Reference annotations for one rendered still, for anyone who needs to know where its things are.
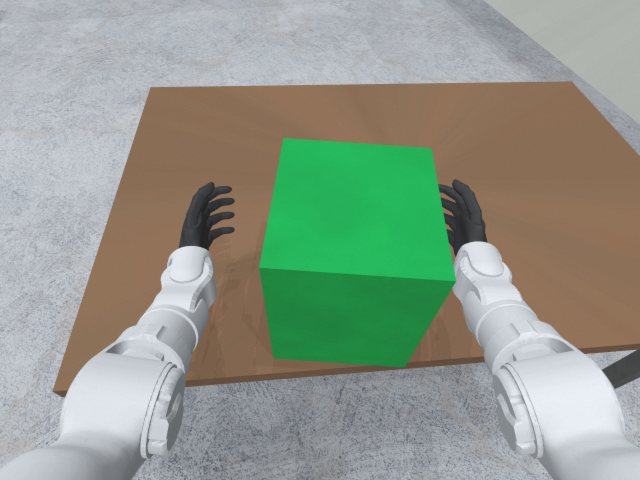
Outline table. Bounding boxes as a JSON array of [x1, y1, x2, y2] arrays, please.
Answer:
[[52, 81, 640, 397]]

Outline right robot forearm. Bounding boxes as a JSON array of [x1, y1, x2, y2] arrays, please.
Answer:
[[452, 241, 625, 435]]

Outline left robot forearm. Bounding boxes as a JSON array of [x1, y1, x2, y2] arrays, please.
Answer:
[[60, 246, 217, 435]]

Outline robot left upper arm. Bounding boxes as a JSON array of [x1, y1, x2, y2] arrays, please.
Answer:
[[0, 352, 186, 480]]

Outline robot right hand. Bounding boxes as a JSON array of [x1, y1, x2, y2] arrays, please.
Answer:
[[438, 179, 488, 257]]

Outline carton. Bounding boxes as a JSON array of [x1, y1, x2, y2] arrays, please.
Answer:
[[259, 138, 456, 367]]

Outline robot right upper arm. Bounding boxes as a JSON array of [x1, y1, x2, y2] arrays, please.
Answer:
[[493, 351, 640, 480]]

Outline robot left hand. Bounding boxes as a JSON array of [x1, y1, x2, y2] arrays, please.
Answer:
[[179, 182, 235, 251]]

